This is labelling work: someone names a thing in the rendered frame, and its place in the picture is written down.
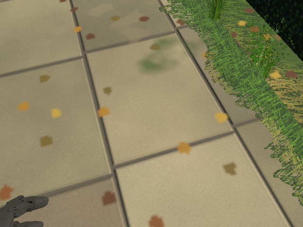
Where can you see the left robot hand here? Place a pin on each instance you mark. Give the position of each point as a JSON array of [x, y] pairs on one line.
[[17, 207]]

